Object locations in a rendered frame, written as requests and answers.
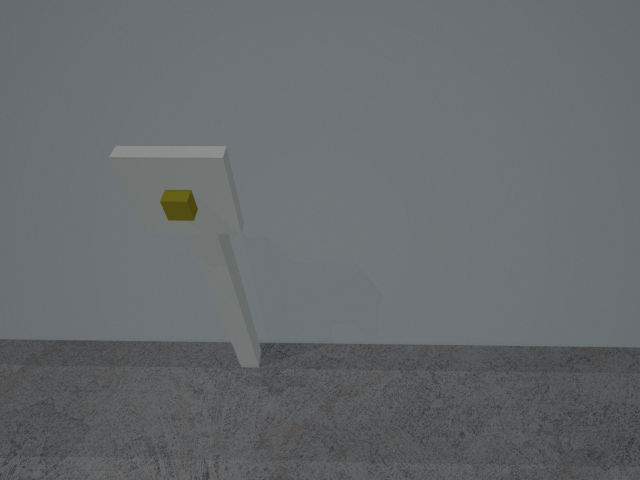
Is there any button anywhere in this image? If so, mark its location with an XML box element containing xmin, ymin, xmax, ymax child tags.
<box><xmin>160</xmin><ymin>190</ymin><xmax>198</xmax><ymax>221</ymax></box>

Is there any panel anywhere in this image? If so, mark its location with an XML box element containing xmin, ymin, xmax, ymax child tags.
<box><xmin>109</xmin><ymin>146</ymin><xmax>261</xmax><ymax>368</ymax></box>

